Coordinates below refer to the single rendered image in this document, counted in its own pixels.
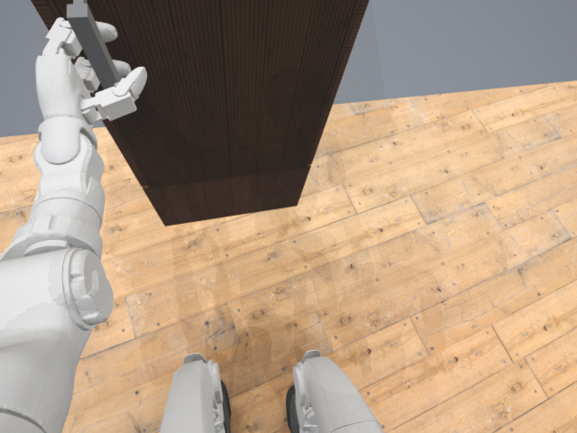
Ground handle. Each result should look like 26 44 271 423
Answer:
67 0 122 89

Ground cupboard door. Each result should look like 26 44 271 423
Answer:
45 0 362 188

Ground robot left hand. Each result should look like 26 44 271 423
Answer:
35 17 147 131

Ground left robot upper arm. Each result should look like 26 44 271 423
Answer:
0 247 114 433

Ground robot right shin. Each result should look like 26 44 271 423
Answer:
296 350 321 433

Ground robot left thigh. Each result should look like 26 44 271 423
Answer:
160 360 223 433

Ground left robot forearm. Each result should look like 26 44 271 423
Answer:
0 116 105 262

